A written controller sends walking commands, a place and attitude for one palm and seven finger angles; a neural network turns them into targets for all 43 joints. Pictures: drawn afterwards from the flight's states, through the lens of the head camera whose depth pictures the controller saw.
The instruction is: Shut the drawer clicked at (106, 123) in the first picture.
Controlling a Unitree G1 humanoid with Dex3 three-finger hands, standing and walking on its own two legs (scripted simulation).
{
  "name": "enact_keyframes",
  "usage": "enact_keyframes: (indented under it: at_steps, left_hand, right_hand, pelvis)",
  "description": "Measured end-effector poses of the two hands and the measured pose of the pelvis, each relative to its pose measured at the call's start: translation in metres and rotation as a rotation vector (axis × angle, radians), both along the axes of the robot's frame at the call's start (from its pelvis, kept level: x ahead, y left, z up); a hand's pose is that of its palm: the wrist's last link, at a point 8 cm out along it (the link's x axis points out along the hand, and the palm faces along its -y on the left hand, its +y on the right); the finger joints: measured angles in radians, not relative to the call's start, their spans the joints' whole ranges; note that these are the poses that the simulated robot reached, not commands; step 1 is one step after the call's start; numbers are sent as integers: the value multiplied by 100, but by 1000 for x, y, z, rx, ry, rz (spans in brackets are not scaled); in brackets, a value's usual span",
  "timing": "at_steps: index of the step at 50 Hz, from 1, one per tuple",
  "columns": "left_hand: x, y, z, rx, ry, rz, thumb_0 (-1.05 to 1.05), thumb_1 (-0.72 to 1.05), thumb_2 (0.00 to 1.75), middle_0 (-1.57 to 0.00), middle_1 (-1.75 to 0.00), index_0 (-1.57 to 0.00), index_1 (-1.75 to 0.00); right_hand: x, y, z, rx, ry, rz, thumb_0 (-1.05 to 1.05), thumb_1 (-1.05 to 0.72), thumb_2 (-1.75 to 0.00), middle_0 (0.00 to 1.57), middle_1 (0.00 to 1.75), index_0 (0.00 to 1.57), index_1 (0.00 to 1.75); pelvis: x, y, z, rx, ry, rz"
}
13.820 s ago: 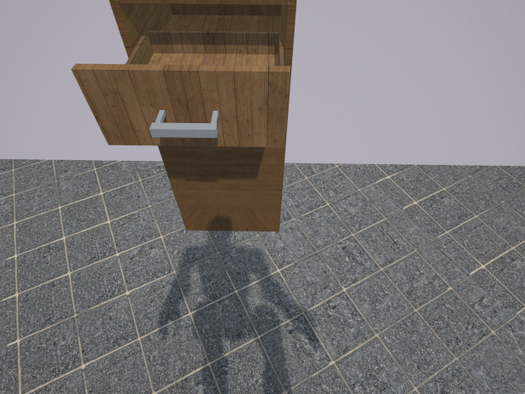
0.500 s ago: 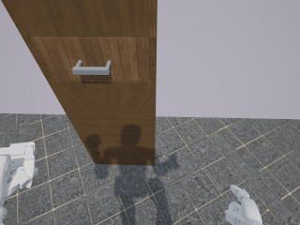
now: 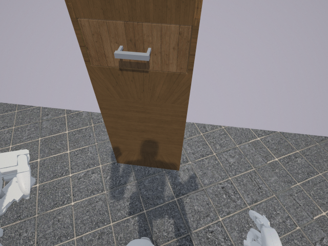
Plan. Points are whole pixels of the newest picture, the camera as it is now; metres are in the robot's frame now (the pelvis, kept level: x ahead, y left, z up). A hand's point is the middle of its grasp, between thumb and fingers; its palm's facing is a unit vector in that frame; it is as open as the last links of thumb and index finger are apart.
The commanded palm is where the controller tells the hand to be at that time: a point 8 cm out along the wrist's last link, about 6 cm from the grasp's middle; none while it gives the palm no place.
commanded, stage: step back with the hand held close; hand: left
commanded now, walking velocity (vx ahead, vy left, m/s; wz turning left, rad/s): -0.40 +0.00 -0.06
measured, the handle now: (133, 52) +0.70 +0.18 +0.12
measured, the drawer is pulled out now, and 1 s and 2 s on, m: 0.00 0.00 0.00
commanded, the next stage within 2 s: stop stepping back and stand still in 0.26 s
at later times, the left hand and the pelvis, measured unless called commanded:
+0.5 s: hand out of the picture +0.10 +0.25 +0.18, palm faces +0.30 -0.87 -0.38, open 3.2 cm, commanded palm +0.04 +0.29 +0.19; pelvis -0.11 +0.02 +0.00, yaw -4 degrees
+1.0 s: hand out of the picture +0.05 +0.27 +0.17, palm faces +0.36 -0.87 -0.34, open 3.3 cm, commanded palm -0.01 +0.32 +0.19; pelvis -0.16 +0.05 +0.00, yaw -4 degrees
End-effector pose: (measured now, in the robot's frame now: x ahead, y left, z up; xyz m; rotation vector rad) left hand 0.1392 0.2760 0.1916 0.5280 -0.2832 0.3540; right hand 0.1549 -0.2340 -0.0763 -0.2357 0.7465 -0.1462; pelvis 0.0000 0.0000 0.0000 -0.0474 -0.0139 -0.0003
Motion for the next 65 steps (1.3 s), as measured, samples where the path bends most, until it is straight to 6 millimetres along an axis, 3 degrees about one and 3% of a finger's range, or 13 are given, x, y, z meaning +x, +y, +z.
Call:
enact_keyframes:
  at_steps: [5, 8, 16, 20, 27, 33, 39, 43, 49, 58, 65]
  left_hand:
    - [-7, 11, -3, -25, -63, -21, 2, 89, 90, -141, -159, -141, -160]
    - [-12, 17, 5, 18, -81, -40, 2, 89, 90, -141, -159, -141, -160]
    - [-57, 6, 9, 34, -75, -96, 2, 89, 90, -141, -159, -140, -160]
    - [-70, -1, 7, -11, -66, -136, 2, 89, 90, -141, -159, -141, -160]
    - [-77, 22, -6, -49, -25, -139, 1, 89, 90, -141, -159, -141, -160]
    - [-103, 25, 10, -15, 12, -140, 2, 89, 90, -141, -159, -140, -160]
    - [-134, 21, 9, 25, 62, -125, 2, 89, 90, -141, -159, -140, -160]
    - [-142, 27, 2, -24, 40, -87, 1, 89, 90, -141, -159, -140, -160]
    - [-132, 38, -9, -95, -42, -65, 2, 89, 90, -141, -159, -141, -160]
    - [-119, 34, 8, 39, -8, -96, 2, 89, 90, -141, -159, -140, -160]
    - [-113, 34, -4, -12, 71, -67, 1, 89, 90, -141, -159, -140, -160]
  right_hand:
    - [-20, 3, 3, -40, -12, -21, 1, -90, -89, 21, 30, 20, 30]
    - [-33, 9, 9, -31, -41, -27, 1, -90, -89, 21, 30, 20, 30]
    - [-67, 17, 11, 30, -87, 6, 1, -90, -89, 21, 30, 20, 30]
    - [-96, 17, 9, 20, -22, -21, 1, -90, -89, 21, 30, 20, 30]
    - [-145, 16, 21, -41, -27, -104, 1, -90, -89, 21, 30, 20, 30]
    - [-183, 24, 35, -21, -43, -120, 1, -90, -89, 21, 30, 20, 30]
    - [-204, 24, 18, -1, -7, -112, 1, -90, -89, 21, 30, 20, 30]
    - [-216, 20, 7, -3, 38, -127, 1, -90, -89, 21, 30, 20, 30]
    - [-217, 19, 4, -63, 27, -140, 1, -90, -89, 21, 30, 20, 30]
    - [-192, 45, 5, 38, -31, -103, 1, -90, -89, 20, 30, 20, 30]
    - [-170, 46, -4, 53, 39, -77, 1, -90, -89, 21, 30, 20, 30]
  pelvis:
    - [-21, 10, -3, -18, -14, 1]
    - [-36, 10, -1, -42, -7, 12]
    - [-78, 5, -4, -8, 43, -53]
    - [-94, 11, 3, 9, 22, -77]
    - [-120, 28, 5, 23, 12, -79]
    - [-141, 33, 20, 7, 15, -79]
    - [-162, 32, 15, 20, 18, -88]
    - [-167, 35, 12, 27, -2, -103]
    - [-160, 46, 2, 23, -17, -66]
    - [-154, 42, 5, 45, -7, -65]
    - [-134, 44, 7, 27, 14, -70]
